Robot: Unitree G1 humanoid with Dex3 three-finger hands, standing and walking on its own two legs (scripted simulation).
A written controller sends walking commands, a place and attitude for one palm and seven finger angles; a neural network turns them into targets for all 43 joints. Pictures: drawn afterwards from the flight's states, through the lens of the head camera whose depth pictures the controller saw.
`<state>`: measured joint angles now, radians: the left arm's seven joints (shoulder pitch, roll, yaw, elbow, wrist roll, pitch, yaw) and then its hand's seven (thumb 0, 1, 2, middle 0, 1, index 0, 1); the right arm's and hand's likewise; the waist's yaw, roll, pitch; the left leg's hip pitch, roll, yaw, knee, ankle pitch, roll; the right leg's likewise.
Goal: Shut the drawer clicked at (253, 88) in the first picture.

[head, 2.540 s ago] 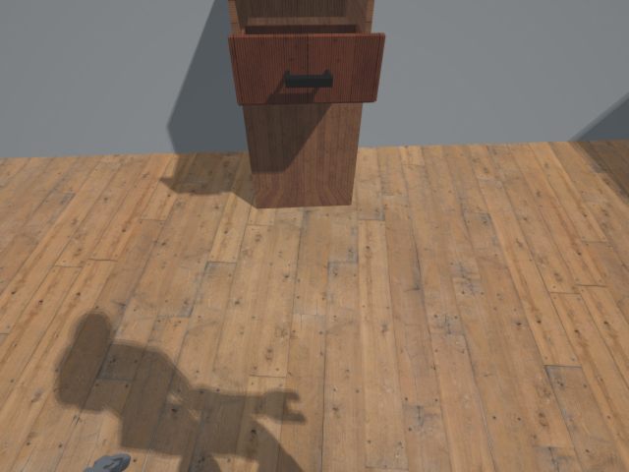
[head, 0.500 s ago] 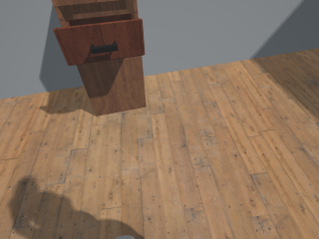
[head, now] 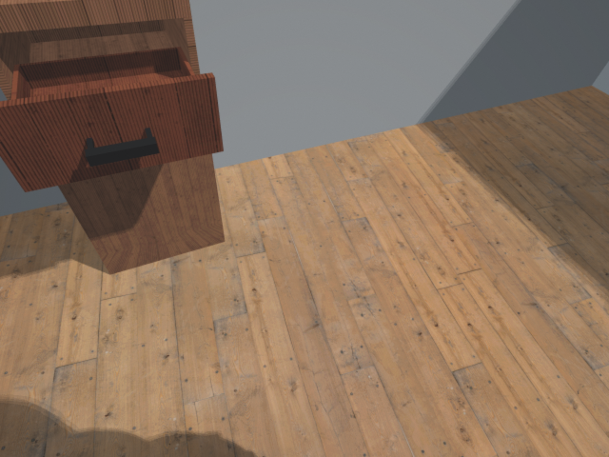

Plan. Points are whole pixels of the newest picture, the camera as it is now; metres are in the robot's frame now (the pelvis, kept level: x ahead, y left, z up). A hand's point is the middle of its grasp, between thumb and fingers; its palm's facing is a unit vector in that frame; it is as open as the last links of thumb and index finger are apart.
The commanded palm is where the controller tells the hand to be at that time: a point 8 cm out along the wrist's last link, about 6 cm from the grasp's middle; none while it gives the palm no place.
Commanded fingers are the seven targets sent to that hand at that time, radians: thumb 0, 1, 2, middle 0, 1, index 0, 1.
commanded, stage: walk to a spot facing it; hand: left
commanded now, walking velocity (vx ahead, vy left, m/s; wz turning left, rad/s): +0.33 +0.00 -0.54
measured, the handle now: (121, 144) +0.62 +0.41 +0.02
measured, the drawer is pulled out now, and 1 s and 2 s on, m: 0.30 0.30 0.30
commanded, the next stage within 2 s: turn to face it in 0.26 s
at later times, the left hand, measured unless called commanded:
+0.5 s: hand (265, 323) +0.37 +0.10 -0.17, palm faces -0.23 -0.95 -0.20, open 7.4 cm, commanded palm none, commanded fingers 0.00 0.90 0.90 -0.20 -0.30 -0.20 -0.30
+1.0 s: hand (206, 362) +0.29 +0.19 -0.18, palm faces +0.15 -0.97 -0.21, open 7.4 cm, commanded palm none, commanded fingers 0.00 0.90 0.90 -0.20 -0.30 -0.20 -0.30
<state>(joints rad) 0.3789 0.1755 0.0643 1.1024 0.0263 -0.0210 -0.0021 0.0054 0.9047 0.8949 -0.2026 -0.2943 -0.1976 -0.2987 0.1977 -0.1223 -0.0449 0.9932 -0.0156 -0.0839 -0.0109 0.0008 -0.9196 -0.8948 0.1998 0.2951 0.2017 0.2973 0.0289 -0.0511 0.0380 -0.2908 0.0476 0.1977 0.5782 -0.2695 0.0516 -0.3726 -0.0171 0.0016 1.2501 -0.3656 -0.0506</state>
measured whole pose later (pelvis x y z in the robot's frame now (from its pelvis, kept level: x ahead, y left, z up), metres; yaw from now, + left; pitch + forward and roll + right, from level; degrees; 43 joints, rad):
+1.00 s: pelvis +0.26 -0.02 +0.00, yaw +5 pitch +1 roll -2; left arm 0.22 0.24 0.08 0.97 0.02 0.07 0.02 0.00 0.91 0.89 -0.20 -0.29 -0.20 -0.30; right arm 0.23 -0.18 -0.05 0.94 -0.02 0.02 0.00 0.01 -0.91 -0.90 0.20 0.29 0.20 0.30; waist 0.00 -0.05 0.05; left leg -0.33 0.04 0.11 0.66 -0.34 0.05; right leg -0.45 -0.09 -0.16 1.00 -0.50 0.05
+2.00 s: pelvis +0.27 -0.03 +0.01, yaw +30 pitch -2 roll -1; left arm 0.33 0.24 0.05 1.06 0.03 0.04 -0.01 0.01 0.91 0.90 -0.20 -0.29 -0.20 -0.30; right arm 0.25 -0.17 -0.02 0.99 -0.02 -0.02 -0.01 0.01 -0.91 -0.90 0.20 0.30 0.20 0.30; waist 0.03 -0.04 0.03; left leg -0.10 -0.01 0.07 0.43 -0.31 0.05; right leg -0.45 -0.09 -0.08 1.05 -0.38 0.02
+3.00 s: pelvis +0.48 +0.10 +0.01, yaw +30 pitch -2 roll -1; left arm 0.33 0.15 0.02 1.14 0.02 0.03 0.04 0.00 0.91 0.89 -0.20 -0.29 -0.20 -0.30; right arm 0.11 -0.10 -0.02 1.03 0.00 -0.03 -0.05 -0.01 -0.93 -0.89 0.20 0.30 0.20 0.30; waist 0.04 -0.05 0.08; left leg -0.23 0.04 0.14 0.47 -0.21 0.05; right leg -0.27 -0.05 -0.05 0.82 -0.52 0.04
